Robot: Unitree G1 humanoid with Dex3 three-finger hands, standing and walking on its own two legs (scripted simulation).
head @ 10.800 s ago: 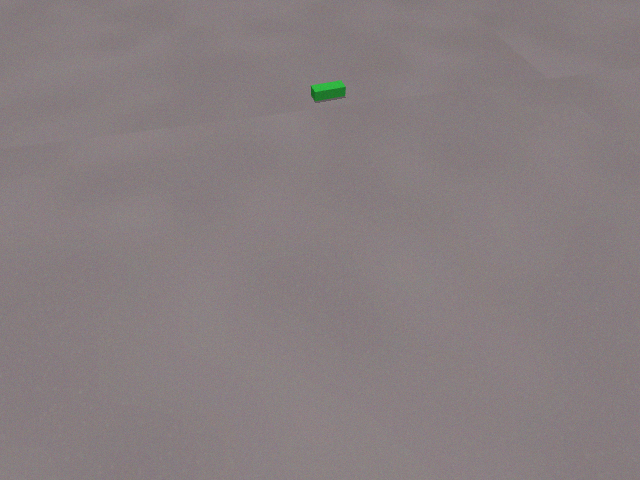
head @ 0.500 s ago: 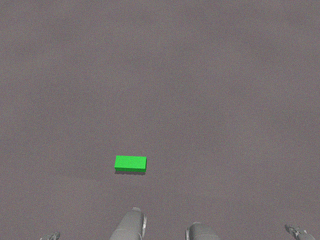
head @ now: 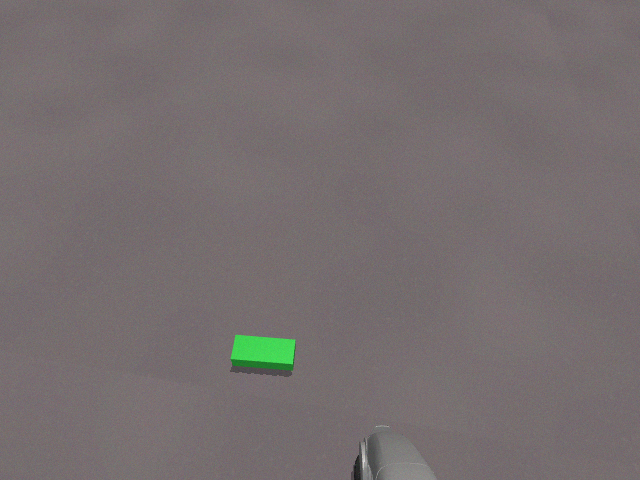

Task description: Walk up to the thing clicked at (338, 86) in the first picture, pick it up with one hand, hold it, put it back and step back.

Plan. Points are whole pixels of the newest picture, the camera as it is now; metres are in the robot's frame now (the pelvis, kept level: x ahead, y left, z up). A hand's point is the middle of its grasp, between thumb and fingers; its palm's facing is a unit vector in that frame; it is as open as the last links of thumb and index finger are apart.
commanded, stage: walk up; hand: left
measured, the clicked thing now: (264, 352) +0.54 +0.14 -0.73
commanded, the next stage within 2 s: stand in 1.76 s
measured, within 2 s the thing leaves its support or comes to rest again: neither
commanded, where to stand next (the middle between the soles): +0.09 -0.03 m, yaw -4 degrees
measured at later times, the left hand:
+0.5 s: hand out of the picture +0.06 +0.27 -0.16, palm faces -0.01 -0.93 -0.37, open 7.4 cm
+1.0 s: hand out of the picture +0.03 +0.27 -0.15, palm faces -0.03 -0.92 -0.38, open 7.4 cm
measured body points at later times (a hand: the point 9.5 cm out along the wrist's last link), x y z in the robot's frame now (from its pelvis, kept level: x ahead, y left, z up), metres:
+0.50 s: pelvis -0.06 +0.00 -0.01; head -0.02 +0.01 +0.44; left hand +0.06 +0.32 -0.13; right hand -0.03 -0.32 -0.12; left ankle -0.06 +0.09 -0.73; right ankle +0.03 -0.15 -0.68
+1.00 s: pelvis -0.03 +0.00 -0.01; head -0.01 +0.00 +0.44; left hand +0.03 +0.32 -0.13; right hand +0.07 -0.32 -0.12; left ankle +0.06 +0.13 -0.73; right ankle -0.05 -0.14 -0.73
